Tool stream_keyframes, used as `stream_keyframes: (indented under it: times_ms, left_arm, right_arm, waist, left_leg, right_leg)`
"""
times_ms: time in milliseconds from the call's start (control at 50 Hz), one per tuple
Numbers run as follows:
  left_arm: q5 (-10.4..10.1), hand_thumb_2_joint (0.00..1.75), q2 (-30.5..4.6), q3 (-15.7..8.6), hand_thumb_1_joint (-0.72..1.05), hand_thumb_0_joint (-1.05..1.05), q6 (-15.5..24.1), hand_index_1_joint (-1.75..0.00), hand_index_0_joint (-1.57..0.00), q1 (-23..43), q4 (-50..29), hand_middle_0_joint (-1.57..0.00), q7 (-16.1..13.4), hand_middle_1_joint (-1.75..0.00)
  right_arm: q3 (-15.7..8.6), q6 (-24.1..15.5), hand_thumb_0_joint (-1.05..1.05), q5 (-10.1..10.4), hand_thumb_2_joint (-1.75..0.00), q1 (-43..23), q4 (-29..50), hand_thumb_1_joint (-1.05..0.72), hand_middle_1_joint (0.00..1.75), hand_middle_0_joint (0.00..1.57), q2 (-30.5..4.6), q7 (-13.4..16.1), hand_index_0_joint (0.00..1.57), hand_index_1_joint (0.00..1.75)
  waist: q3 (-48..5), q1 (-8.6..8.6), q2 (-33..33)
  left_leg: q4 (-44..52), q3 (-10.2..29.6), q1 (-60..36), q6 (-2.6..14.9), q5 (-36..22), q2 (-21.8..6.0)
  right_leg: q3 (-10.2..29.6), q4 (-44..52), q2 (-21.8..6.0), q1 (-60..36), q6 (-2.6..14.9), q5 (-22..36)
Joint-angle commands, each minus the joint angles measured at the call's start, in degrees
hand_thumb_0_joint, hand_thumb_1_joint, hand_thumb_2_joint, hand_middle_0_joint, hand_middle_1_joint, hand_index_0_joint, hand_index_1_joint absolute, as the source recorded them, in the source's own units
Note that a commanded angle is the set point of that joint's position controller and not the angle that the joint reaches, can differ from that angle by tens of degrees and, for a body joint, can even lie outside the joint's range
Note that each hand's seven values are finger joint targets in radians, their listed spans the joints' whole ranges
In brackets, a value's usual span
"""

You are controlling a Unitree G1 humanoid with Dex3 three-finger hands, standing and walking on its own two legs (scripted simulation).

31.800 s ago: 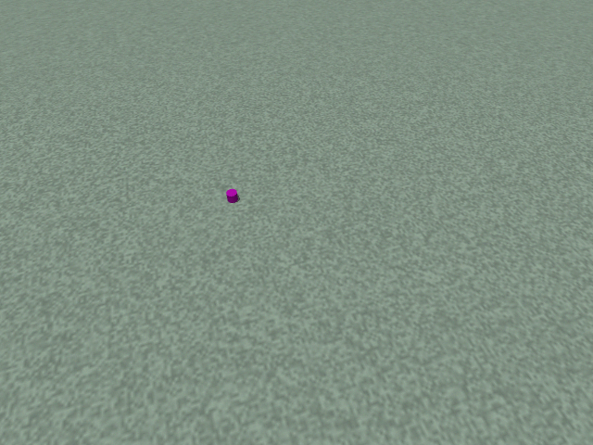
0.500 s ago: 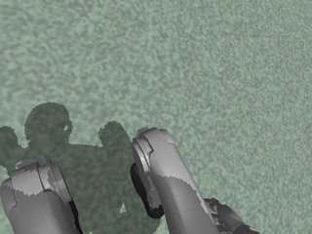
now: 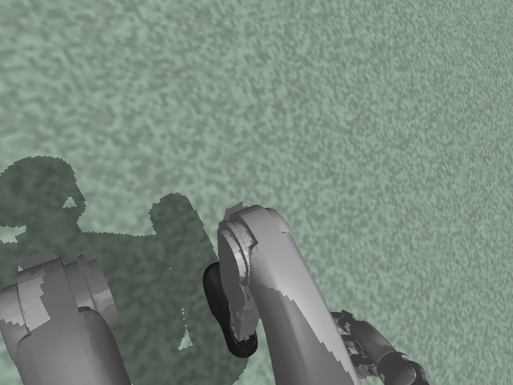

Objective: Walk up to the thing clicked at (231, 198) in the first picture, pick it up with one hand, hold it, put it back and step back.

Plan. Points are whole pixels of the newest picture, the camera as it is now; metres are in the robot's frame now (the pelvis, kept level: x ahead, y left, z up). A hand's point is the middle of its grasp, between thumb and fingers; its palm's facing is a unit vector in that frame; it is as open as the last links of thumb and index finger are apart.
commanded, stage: rest palm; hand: left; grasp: from above
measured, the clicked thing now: out of the picture +0.47 +0.37 -0.29
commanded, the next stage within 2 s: close in 1.78 s
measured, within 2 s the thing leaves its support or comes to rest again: neither
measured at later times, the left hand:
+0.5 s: hand out of the picture +0.46 +0.35 -0.25, palm faces -0.44 -0.16 -0.88, open 14.1 cm
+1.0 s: hand out of the picture +0.45 +0.35 -0.26, palm faces -0.43 -0.17 -0.89, open 14.2 cm
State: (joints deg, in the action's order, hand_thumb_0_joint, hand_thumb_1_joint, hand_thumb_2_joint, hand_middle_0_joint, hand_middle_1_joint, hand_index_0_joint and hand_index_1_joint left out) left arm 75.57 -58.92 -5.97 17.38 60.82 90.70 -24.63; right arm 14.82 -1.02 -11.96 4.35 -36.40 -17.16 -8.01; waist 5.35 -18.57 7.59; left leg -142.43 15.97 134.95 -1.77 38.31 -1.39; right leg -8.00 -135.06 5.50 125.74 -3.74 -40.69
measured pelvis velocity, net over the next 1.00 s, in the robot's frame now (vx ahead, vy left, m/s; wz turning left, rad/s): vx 0.00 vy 0.00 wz -0.04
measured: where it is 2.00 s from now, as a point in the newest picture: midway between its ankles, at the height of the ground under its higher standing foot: (173, 352)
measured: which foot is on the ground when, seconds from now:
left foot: down 0.00-1.00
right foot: down 0.00-1.00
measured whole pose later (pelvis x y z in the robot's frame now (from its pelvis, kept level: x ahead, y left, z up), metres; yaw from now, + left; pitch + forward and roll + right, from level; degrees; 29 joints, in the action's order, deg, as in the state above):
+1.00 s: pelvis +0.00 +0.00 -0.01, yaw -2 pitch +26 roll -15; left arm 72.6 -64.1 -5.2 15.3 61.7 97.9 -31.8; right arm 20.5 -9.4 -15.3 2.0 -35.9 -18.7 -10.6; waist 10.6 -20.8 11.0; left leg -145.7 18.5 134.6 -1.9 39.5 -2.2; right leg -9.6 -136.4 7.0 125.6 -4.7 -40.0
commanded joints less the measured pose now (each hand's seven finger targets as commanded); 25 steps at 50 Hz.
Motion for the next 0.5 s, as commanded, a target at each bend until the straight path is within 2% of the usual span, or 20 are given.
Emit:
stream_keyframes:
  times_ms: [0,80,120,140,180,200,260,320,360,400,440,480]
  left_arm:
    - [-0.2,0.96,-14.8,-1.2,-0.51,0.0,-1.7,-0.97,-0.08,17.6,-4.3,-0.08,-5.9,-0.98]
    - [-1.0,0.94,-14.3,0.0,-0.51,0.0,-3.3,-0.99,-0.08,18.0,-0.8,-0.08,-7.2,-1.0]
    - [-1.7,0.92,-15.9,-0.3,-0.49,0.0,-3.9,-1.0,-0.09,18.7,-0.5,-0.07,-7.4,-1.02]
    - [-1.8,0.91,-15.4,-0.1,-0.48,0.0,-4.2,-1.0,-0.09,18.6,-0.3,-0.07,-7.2,-1.02]
    - [-2.0,0.92,-16.1,0.2,-0.49,0.0,-4.4,-1.0,-0.09,18.1,0.3,-0.08,-7.2,-1.02]
    - [-2.1,0.92,-16.1,0.4,-0.49,0.0,-4.6,-1.0,-0.1,18.3,0.1,-0.08,-7.1,-1.01]
    - [-3.0,0.92,-17.7,-0.6,-0.5,0.0,-4.9,-1.0,-0.09,17.3,-1.3,-0.07,-6.9,-1.02]
    - [-3.4,0.94,-16.6,0.2,-0.51,0.0,-5.2,-1.0,-0.08,15.7,-0.3,-0.07,-6.1,-1.01]
    - [-3.7,0.93,-18.5,-0.9,-0.51,0.0,-5.1,-0.99,-0.08,16.1,-3.2,-0.07,-6.1,-1.0]
    - [-4.4,0.94,-18.6,-1.5,-0.52,0.0,-5.0,-0.98,-0.08,14.1,-2.7,-0.08,-6.3,-0.98]
    - [-4.5,0.95,-17.0,-0.6,-0.52,0.0,-5.0,-0.99,-0.08,12.3,-0.9,-0.07,-6.0,-1.0]
    - [-4.7,0.95,-17.6,-0.8,-0.53,0.0,-4.6,-0.99,-0.07,13.2,-3.3,-0.07,-5.9,-1.0]
  right_arm:
    - [-4.5,-1.6,0.0,-0.7,-0.9,11.0,-0.7,-0.89,0.3,0.2,-17.5,0.5,0.2,0.3]
    - [-3.9,-3.4,0.0,-1.1,-0.9,10.3,-0.5,-0.89,0.3,0.2,-18.0,0.5,0.2,0.3]
    - [-3.3,-4.3,0.0,-1.3,-0.9,9.9,0.0,-0.89,0.3,0.2,-18.4,0.6,0.2,0.3]
    - [-3.3,-4.8,0.0,-1.4,-0.9,10.2,0.1,-0.89,0.3,0.2,-18.6,0.6,0.2,0.3]
    - [-2.9,-5.4,0.0,-1.5,-0.9,9.7,0.0,-0.89,0.3,0.2,-18.7,0.7,0.2,0.3]
    - [-2.7,-5.7,0.0,-1.6,-0.9,9.9,-0.1,-0.89,0.3,0.2,-18.6,0.7,0.2,0.3]
    - [-2.4,-6.5,0.0,-1.5,-0.9,10.2,-0.2,-0.9,0.3,0.2,-18.8,0.4,0.2,0.3]
    - [-2.1,-7.0,0.0,-1.7,-0.9,9.6,-0.3,-0.9,0.3,0.2,-18.7,0.1,0.2,0.3]
    - [-1.7,-7.2,0.0,-1.9,-0.9,10.5,-0.1,-0.89,0.3,0.2,-19.4,-0.3,0.2,0.3]
    - [-1.6,-7.1,0.0,-2.0,-0.9,10.1,-0.3,-0.9,0.3,0.2,-19.1,-0.4,0.2,0.3]
    - [-1.4,-7.3,0.0,-2.2,-0.9,10.0,-0.8,-0.9,0.3,0.2,-18.9,-0.9,0.2,0.3]
    - [-1.2,-7.3,0.0,-2.2,-0.9,10.1,-0.6,-0.9,0.3,0.2,-19.1,-1.1,0.2,0.3]
  waist:
    - [-35.8,-1.98,-31.3]
    - [-33.5,-3.35,-30.3]
    - [-33.8,-3.22,-29.7]
    - [-33.3,-3.68,-29.8]
    - [-33.5,-3.5,-30.1]
    - [-33.7,-3.79,-30.1]
    - [-34.6,-2.57,-31.7]
    - [-34.3,-3.09,-32.3]
    - [-36.2,-2.97,-32.2]
    - [-36.6,-2.2,-32.3]
    - [-34.1,-2.76,-32.3]
    - [-35.2,-2.75,-31.8]
  left_leg:
    - [12.9,-7.7,-33.5,2.5,-12.3,-2.2]
    - [13.0,-7.3,-30.9,2.4,-7.7,-2.2]
    - [12.5,-7.2,-29.3,2.47,-6.5,-2.2]
    - [12.7,-7.2,-29.6,2.44,-5.9,-2.1]
    - [12.4,-7.0,-29.8,2.3,-5.9,-2.4]
    - [12.1,-7.0,-29.8,2.41,-6.1,-2.4]
    - [12.1,-6.9,-30.5,2.09,-8.3,-2.3]
    - [11.8,-6.3,-32.0,1.86,-10.1,-2.8]
    - [10.9,-6.6,-32.1,2.1,-12.8,-2.6]
    - [10.9,-6.6,-32.3,2.04,-14.7,-2.8]
    - [10.9,-6.4,-32.1,2.09,-14.7,-3.0]
    - [10.6,-6.3,-32.0,2.28,-14.7,-3.0]
  right_leg:
    - [-6.8,11.4,1.0,-13.5,4.7,17.0]
    - [-7.1,11.5,1.2,-12.6,4.76,13.8]
    - [-7.3,11.3,1.2,-12.7,4.67,13.0]
    - [-7.4,11.2,1.1,-12.4,4.67,12.4]
    - [-7.4,11.2,1.4,-12.9,4.76,12.5]
    - [-7.3,11.4,1.6,-13.4,4.62,12.9]
    - [-7.3,10.6,1.4,-14.7,4.7,14.5]
    - [-7.8,9.9,1.7,-14.0,4.8,15.6]
    - [-7.7,10.3,1.6,-17.3,4.32,18.2]
    - [-7.8,10.1,1.8,-18.1,4.32,19.6]
    - [-7.8,10.1,2.1,-17.3,4.33,19.4]
    - [-7.8,10.4,2.2,-18.3,4.23,19.7]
